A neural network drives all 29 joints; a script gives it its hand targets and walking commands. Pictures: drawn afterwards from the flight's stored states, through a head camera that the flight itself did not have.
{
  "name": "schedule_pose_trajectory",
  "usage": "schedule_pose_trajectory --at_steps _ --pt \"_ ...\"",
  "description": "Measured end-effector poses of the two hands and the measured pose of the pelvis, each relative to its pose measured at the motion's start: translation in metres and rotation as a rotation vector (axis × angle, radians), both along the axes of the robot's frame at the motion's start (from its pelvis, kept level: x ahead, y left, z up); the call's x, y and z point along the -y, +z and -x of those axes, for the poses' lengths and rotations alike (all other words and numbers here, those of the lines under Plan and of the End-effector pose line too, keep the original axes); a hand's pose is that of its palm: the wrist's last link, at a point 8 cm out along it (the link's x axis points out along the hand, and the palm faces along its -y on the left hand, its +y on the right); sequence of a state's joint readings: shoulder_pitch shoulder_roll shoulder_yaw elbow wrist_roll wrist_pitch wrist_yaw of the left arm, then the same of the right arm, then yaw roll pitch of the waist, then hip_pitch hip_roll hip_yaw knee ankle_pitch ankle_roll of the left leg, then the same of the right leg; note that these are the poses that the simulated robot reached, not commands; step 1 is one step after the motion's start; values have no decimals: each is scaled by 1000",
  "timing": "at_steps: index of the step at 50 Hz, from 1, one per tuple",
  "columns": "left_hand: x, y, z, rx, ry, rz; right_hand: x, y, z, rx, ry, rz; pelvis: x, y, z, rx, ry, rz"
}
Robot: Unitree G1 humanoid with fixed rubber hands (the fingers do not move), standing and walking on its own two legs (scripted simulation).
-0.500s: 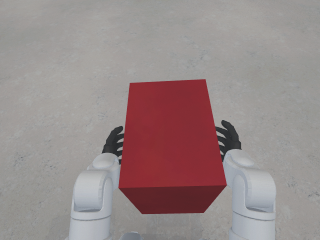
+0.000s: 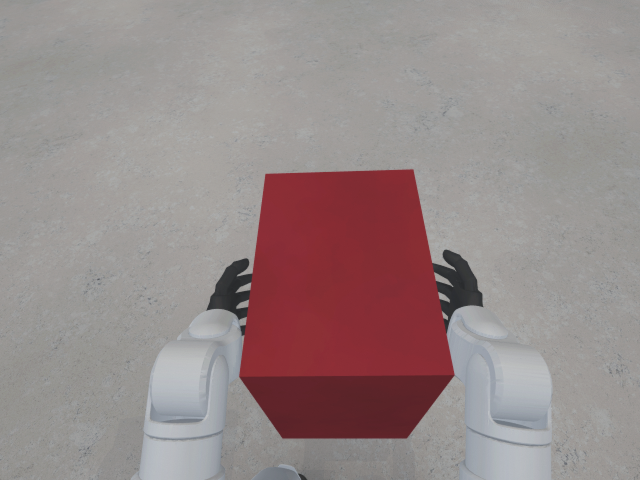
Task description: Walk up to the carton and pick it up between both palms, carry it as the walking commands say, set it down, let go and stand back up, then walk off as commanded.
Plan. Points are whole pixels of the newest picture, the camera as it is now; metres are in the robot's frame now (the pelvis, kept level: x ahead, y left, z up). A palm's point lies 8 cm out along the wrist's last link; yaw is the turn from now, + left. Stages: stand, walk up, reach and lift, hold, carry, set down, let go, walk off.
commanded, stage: carry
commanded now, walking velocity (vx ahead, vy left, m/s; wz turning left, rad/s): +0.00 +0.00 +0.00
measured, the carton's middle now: (341, 316) +0.31 +0.00 +0.01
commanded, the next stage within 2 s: hold in 1.72 s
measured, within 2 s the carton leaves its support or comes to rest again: neither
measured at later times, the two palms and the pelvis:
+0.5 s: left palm (237, 353) +0.24 +0.11 +0.06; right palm (486, 351) +0.24 -0.15 +0.08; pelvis -0.03 -0.01 +0.00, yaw +0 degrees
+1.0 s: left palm (254, 339) +0.27 +0.11 +0.02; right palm (472, 329) +0.29 -0.16 +0.04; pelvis +0.00 -0.02 +0.00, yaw +0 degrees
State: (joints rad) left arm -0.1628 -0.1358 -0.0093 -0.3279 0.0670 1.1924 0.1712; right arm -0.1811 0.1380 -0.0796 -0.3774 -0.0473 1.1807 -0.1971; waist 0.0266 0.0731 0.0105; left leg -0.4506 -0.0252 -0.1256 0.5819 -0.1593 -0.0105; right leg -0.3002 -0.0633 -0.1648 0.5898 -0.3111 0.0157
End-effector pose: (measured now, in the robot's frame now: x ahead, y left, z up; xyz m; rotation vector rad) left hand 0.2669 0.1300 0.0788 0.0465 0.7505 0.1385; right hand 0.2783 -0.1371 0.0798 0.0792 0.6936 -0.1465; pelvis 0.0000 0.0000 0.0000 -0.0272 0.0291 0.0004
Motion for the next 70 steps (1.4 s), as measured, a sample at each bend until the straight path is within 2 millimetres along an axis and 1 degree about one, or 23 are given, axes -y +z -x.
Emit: schedule_pose_trajectory --at_steps 4,9,15,19,22,26,30,33,37,44,47,49,53,57,60,65,70 --pt "6 5 11 30 -28 10 6 8 18 30 -23 14 0 -1 12 21 -1 1" --pt "9 11 21 58 -44 23 9 19 33 60 -39 28 0 -1 21 34 -1 2" --pt "13 8 31 41 -51 32 13 20 43 44 -41 47 2 0 29 44 0 -2" --pt "15 1 34 13 -50 28 15 13 45 16 -37 50 5 0 31 47 0 -6" --pt "17 -4 33 -5 -49 28 17 8 43 -1 -33 52 7 0 31 45 0 -8" --pt "17 -18 28 -35 -45 35 17 -4 37 -31 -26 63 8 0 27 40 0 -10" --pt "17 -26 19 -37 -36 39 17 -12 26 -32 -17 68 10 1 21 31 0 -13" --pt "19 -27 11 -22 -30 37 18 -13 17 -15 -11 65 13 1 16 24 1 -17" --pt "21 -40 2 -24 -15 41 20 -23 2 -15 11 79 18 2 10 16 1 -24" --pt "25 -57 -6 -34 -12 42 24 -41 -6 -23 24 91 22 2 2 6 0 -29" --pt "25 -62 -7 -31 -13 47 23 -45 -7 -19 28 99 22 2 1 5 0 -29" --pt "24 -61 -7 -22 -12 48 23 -45 -7 -11 28 98 22 2 2 6 0 -29" --pt "23 -57 -6 5 -9 48 22 -41 -6 18 29 96 21 2 5 10 0 -27" --pt "20 -58 -2 14 -8 59 19 -37 -3 29 30 105 19 2 9 16 0 -25" --pt "19 -61 3 9 -8 68 17 -38 1 25 33 118 17 1 13 21 0 -22" --pt "16 -71 11 -27 -3 80 15 -47 9 -8 48 135 16 1 17 26 0 -20" --pt "17 -74 11 -32 -4 88 15 -47 9 -8 50 146 15 1 17 26 0 -20"
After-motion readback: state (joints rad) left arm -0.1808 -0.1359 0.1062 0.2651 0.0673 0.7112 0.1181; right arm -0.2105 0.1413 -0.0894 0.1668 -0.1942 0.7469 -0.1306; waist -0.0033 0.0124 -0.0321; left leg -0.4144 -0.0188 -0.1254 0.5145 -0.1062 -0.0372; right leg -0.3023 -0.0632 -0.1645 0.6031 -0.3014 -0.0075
